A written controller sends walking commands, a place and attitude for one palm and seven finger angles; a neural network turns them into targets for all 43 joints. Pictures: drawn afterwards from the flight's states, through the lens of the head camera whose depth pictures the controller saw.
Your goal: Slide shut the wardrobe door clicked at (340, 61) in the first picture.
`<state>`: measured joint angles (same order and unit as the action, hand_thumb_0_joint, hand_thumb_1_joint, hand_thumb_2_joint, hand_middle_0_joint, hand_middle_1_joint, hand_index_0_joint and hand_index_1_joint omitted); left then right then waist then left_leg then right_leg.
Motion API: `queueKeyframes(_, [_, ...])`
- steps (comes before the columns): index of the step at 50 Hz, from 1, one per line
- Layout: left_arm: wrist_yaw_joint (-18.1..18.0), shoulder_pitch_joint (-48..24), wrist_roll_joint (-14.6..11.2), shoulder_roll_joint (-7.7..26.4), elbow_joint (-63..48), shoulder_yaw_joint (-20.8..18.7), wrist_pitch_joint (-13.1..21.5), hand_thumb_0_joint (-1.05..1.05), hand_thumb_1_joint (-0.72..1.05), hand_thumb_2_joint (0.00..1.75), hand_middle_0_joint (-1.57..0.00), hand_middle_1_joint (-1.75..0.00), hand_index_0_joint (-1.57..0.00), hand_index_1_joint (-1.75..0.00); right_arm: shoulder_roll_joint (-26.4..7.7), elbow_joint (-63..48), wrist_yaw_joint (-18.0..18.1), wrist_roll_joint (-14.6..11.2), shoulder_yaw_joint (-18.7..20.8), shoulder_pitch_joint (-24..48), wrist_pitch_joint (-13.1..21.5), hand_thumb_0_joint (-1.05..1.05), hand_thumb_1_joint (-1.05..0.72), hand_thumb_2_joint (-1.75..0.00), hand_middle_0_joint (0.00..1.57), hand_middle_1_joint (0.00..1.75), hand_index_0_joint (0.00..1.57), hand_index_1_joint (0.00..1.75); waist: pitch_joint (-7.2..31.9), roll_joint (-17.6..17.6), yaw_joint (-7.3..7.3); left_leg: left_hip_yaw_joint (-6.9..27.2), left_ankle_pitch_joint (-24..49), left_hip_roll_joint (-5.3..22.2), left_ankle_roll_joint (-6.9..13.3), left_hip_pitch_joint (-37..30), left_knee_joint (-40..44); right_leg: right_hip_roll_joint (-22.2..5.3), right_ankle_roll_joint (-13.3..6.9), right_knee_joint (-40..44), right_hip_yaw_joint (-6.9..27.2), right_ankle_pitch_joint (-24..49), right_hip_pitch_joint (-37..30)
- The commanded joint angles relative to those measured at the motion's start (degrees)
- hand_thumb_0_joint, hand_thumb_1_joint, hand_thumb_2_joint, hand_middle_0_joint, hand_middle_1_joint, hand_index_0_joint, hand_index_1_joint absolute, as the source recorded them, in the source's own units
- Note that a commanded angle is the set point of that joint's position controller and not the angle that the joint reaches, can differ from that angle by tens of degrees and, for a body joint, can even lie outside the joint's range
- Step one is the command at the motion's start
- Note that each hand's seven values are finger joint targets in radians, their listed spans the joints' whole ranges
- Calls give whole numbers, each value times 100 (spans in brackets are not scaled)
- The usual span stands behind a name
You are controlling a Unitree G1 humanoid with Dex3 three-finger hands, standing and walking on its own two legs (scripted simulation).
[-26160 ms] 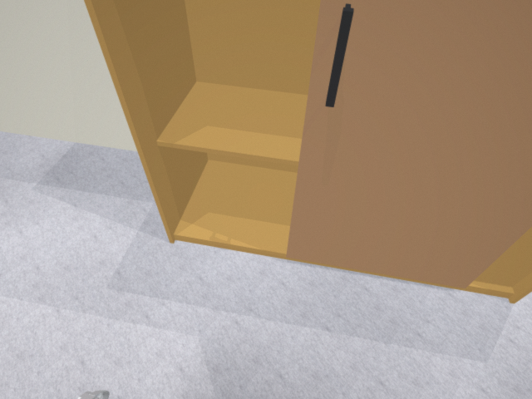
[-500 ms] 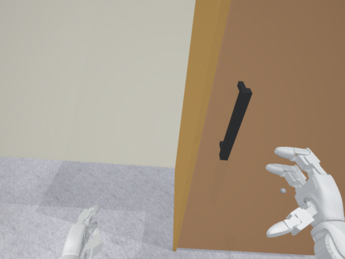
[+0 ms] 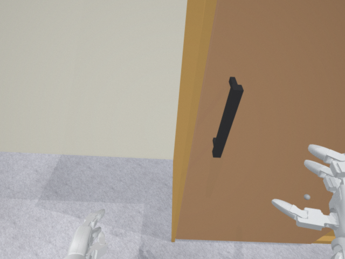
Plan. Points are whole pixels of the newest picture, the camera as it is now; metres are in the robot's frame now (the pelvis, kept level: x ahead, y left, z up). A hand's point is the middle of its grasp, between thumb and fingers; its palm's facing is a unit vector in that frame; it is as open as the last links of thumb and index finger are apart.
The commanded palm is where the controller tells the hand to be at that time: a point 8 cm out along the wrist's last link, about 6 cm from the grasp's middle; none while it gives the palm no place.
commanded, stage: draw the hand back to the body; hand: right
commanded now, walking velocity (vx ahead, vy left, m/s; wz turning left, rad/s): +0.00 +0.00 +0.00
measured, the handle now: (224, 120) +0.38 -0.11 +0.16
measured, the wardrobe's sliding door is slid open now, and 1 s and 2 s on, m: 0.00 0.00 0.00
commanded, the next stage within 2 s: step back with the hand held close in 0.72 s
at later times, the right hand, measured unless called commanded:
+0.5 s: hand (331, 197) +0.19 -0.27 +0.16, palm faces +0.44 +0.83 -0.35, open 7.7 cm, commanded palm +0.14 -0.30 +0.18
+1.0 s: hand (337, 189) +0.20 -0.27 +0.17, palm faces +0.45 +0.79 -0.42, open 7.4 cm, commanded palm +0.14 -0.30 +0.18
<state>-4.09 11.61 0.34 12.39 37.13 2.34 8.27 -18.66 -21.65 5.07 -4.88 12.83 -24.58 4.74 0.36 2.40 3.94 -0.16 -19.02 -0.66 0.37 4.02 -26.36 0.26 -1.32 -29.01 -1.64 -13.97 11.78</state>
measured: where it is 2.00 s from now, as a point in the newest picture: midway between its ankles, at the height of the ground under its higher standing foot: outside the picture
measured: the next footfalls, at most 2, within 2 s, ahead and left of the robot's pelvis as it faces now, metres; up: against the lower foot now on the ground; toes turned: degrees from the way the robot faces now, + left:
right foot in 1.98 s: -0.03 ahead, -0.14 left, +0.00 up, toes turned +1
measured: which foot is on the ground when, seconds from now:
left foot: down 0.00-1.00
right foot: down 0.00-1.00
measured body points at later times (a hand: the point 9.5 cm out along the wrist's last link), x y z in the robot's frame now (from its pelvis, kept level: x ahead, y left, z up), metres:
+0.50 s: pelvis +0.00 -0.01 +0.00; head -0.02 +0.01 +0.45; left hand +0.20 +0.22 -0.07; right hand +0.16 -0.31 +0.18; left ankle -0.05 +0.12 -0.74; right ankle +0.02 -0.10 -0.74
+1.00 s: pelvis -0.01 +0.00 +0.00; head -0.01 +0.01 +0.45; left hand +0.18 +0.23 -0.08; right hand +0.17 -0.31 +0.19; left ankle -0.05 +0.12 -0.74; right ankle +0.02 -0.10 -0.74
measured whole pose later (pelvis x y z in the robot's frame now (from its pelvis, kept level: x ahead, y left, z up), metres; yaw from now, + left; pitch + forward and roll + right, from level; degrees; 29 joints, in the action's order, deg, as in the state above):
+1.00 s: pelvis -0.01 +0.00 +0.00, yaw +1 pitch -2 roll +2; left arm -3.3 9.5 0.2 13.5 35.5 0.8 2.5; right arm -22.1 -21.6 5.8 -3.6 23.0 -24.0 9.2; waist -0.5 2.8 3.2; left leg 0.6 -15.9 -2.2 0.2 5.5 -23.3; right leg -1.5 -1.3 -28.9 -2.2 -13.0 14.2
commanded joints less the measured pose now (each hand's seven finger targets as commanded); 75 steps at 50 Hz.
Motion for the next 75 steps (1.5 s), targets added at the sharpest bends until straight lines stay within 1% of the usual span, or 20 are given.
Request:
queueKeyframes(1, [-38, -886, -25, 659, -1007, -261, 299, 0, 90, 90, -20, -30, -20, -30, -958, -1334, 93, -2, 716, 581, 477, 0, -32, -62, 22, 64, 22, 64, 444, 52, 1, -54, 1401, 147, 75, 710, 497, -264, -29, 444, 235, 1147, -953])
queueKeyframes(17, [-28, -879, -53, 693, -1003, -329, 80, 0, 90, 90, -20, -30, -20, -30, -1243, -1300, 129, -49, 1264, 353, 458, 0, -90, -90, 20, 30, 20, 30, 352, 122, 32, -55, 1545, 109, 83, 557, 654, -302, 11, 546, 211, 1361, -995])
queueKeyframes(19, [-15, -868, -54, 687, -1006, -316, 72, 0, 90, 90, -20, -30, -20, -30, -1108, -1250, 122, -58, 1110, 397, 433, 0, -90, -90, 20, 30, 20, 30, 266, 281, -3, -67, 1467, 121, 77, 604, 660, -291, 22, 572, 218, 1261, -979])
queueKeyframes(27, [-35, -911, -44, 690, -989, -334, 81, 0, 90, 90, -20, -30, -20, -30, -1199, -1272, 148, -36, 1168, 439, 452, 0, -90, -90, 20, 30, 20, 30, 213, 23, 21, -48, 1298, 102, 77, 612, 779, -269, -2, 607, 212, 1059, -977])
queueKeyframes(34, [-50, -942, -35, 651, -997, -322, 72, 0, 90, 90, -20, -30, -20, -30, -1187, -1271, 128, -61, 1193, 433, 458, 0, -90, -90, 20, 30, 20, 30, 225, 240, 31, -8, 1359, 133, 71, 596, 827, -232, -13, 580, 152, 1031, -1002])
queueKeyframes(41, [-58, -961, -37, 653, -997, -337, 71, 0, 90, 90, -20, -30, -20, -30, -1185, -1187, 115, -67, 1191, 425, 460, 0, -90, -90, 20, 30, 20, 30, 152, -28, 23, -9, 1270, 123, 47, 651, 881, -219, -34, 597, 140, 944, -998])
queueKeyframes(42, [-98, -974, -48, 684, -953, -353, 50, 0, 90, 90, -20, -30, -20, -30, -1573, -1180, 165, -84, 1576, 726, 475, 0, -90, -90, 20, 30, 20, 30, 138, -64, 39, 32, 1254, 127, 51, 645, 974, -219, -45, 592, 120, 922, -992])
queueKeyframes(43, [-48, -917, -57, 720, -1079, -296, -46, 0, 90, 90, -20, -30, -20, -30, -2394, -1908, 225, 40, 2307, 1809, 786, 0, -90, -90, 20, 30, 20, 30, -277, -19, -151, 785, 1889, 438, 34, 1169, 1269, -251, -167, 240, 225, 506, -555])
queueKeyframes(44, [-35, -883, -13, 600, -832, -274, -128, 0, 90, 90, -20, -30, -20, -30, -1829, -1185, 167, 43, 1917, 1247, 824, 0, -90, -90, 20, 30, 20, 30, -295, -419, -245, 847, 2200, 606, 58, 1250, 1238, -210, -167, -2, 273, 483, -529])
queueKeyframes(45, [-6, -853, -1, 609, -887, -303, -184, 0, 90, 90, -20, -30, -20, -30, -1511, -896, 121, 97, 1673, 712, 796, 0, -90, -90, 20, 30, 20, 30, -144, -579, -225, 834, 2691, 687, 19, 1192, 1084, -241, -171, -130, 192, 680, -536])
queueKeyframes(46, [19, -819, -6, 651, -983, -336, -238, 0, 90, 90, -20, -30, -20, -30, -1316, -861, 86, 123, 1496, 444, 786, 0, -90, -90, 20, 30, 20, 30, 87, -457, -216, 777, 3041, 731, -38, 1045, 898, -258, -180, -177, 144, 922, -507])
queueKeyframes(48, [24, -770, -31, 709, -1138, -403, -314, 0, 90, 90, -20, -30, -20, -30, -1258, -1010, 84, 133, 1453, 178, 814, 0, -90, -90, 20, 30, 20, 30, 558, -171, -180, 620, 3397, 698, -120, 839, 553, -366, -192, -100, 101, 1583, -675])
queueKeyframes(53, [-20, -728, -64, 704, -1423, -410, -476, 0, 90, 90, -20, -30, -20, -30, -1460, -1551, 168, 102, 1652, -320, 815, 0, -90, -90, 20, 30, 20, 30, 968, -4, -157, 311, 2570, 422, -118, 877, 87, -687, -236, 137, 322, 2453, -720])
queueKeyframes(57, [-71, -747, -62, 711, -1531, -422, -516, 0, 90, 90, -20, -30, -20, -30, -1808, -1870, 242, 69, 2044, -435, 880, 0, -90, -90, 20, 30, 20, 30, 953, 53, -146, 378, 2063, 325, -76, 875, -49, -782, -250, 253, 477, 2076, -289])
queueKeyframes(59, [-60, -651, -69, 722, -1537, -418, -487, 0, 90, 90, -20, -30, -20, -30, -1678, -1935, 254, 62, 1961, -441, 927, 0, -90, -90, 20, 30, 20, 30, 884, 312, -188, 351, 1703, 288, -50, 825, -163, -839, -250, 384, 572, 1583, 46])
queueKeyframes(62, [-80, -635, -65, 749, -1547, -433, -401, 0, 90, 90, -20, -30, -20, -30, -1701, -1946, 284, 56, 2041, -523, 987, 0, -90, -90, 20, 30, 20, 30, 775, 415, -188, 338, 1299, 200, -50, 795, -252, -888, -287, 574, 686, 724, 459])
queueKeyframes(66, [-57, -530, -71, 798, -1495, -430, -260, 0, 90, 90, -20, -30, -20, -30, -1520, -1905, 307, 129, 1921, -418, 1081, 0, -90, -90, 20, 30, 20, 30, 532, 560, -277, 340, 701, 154, -33, 755, -403, -953, -342, 888, 920, -1065, 1220])
queueKeyframes(70, [-68, -460, -64, 819, -1444, -445, -138, 0, 90, 90, -20, -30, -20, -30, -1426, -1850, 324, 214, 1878, -238, 1145, 0, -90, -90, 20, 30, 20, 30, 365, 426, -305, 346, 74, 78, -35, 704, -516, -989, -386, 1059, 1104, -2184, 1802])
queueKeyframes(72, [-84, -475, -36, 838, -1431, -479, -95, 0, 90, 90, -20, -30, -20, -30, -1559, -1968, 345, 238, 1960, -121, 1198, 0, -90, -90, 20, 30, 20, 30, 367, 401, -302, 455, -213, 101, 13, 845, -342, -913, -361, 960, 1057, -2263, 1791])
queueKeyframes(75, [-59, -389, -17, 762, -1348, -457, -40, 0, 90, 90, -20, -30, -20, -30, -1473, -1952, 372, 240, 1851, -71, 1219, 0, -90, -90, 20, 30, 20, 30, 297, 14, -337, 672, -656, 301, 158, 1481, 114, -657, -230, 562, 893, -1980, 1367])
